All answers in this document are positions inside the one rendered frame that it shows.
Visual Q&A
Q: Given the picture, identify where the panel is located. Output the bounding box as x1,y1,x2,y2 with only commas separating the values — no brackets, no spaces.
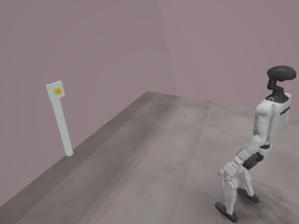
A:
46,80,74,157

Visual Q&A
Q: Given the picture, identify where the robot left upper arm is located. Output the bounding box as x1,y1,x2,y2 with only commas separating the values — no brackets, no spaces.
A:
250,102,274,147

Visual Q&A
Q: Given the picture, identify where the robot left forearm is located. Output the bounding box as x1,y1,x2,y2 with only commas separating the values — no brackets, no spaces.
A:
231,136,262,168

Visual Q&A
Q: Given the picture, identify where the right robot shin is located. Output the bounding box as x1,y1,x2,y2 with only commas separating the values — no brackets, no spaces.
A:
238,168,254,196

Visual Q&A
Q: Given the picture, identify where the robot right upper arm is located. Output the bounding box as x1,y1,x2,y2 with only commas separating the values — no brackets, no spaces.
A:
283,93,292,125

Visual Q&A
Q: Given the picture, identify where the robot left foot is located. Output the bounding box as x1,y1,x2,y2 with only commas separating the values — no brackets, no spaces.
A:
215,203,237,223

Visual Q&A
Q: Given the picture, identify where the button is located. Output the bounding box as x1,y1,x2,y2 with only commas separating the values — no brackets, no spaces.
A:
54,88,62,95

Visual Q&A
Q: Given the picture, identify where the left robot hand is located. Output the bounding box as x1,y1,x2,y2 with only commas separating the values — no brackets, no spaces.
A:
218,162,238,183

